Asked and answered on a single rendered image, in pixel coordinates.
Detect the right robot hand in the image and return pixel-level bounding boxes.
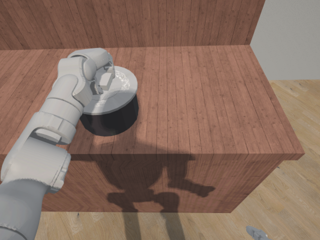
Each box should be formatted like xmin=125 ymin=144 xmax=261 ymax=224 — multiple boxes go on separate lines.
xmin=246 ymin=225 xmax=272 ymax=240

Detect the left robot hand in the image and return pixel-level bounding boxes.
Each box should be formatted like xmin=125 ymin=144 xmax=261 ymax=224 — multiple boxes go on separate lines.
xmin=67 ymin=48 xmax=115 ymax=95

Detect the left robot forearm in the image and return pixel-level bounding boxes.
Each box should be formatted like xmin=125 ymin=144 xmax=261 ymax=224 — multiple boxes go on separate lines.
xmin=0 ymin=53 xmax=97 ymax=182

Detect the pot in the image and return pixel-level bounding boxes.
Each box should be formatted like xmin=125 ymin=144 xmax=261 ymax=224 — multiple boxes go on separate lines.
xmin=79 ymin=94 xmax=139 ymax=137

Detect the knob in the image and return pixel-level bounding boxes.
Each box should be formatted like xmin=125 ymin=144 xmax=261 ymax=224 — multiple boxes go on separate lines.
xmin=95 ymin=72 xmax=113 ymax=90

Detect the table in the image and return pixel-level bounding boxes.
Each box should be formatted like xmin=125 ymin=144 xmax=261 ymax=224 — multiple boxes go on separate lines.
xmin=0 ymin=0 xmax=305 ymax=213

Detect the left robot upper arm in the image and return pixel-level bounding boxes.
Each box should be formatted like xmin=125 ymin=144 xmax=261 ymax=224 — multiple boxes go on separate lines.
xmin=0 ymin=137 xmax=71 ymax=240

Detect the lid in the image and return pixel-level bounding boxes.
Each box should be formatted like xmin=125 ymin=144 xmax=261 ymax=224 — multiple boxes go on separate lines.
xmin=83 ymin=66 xmax=138 ymax=115

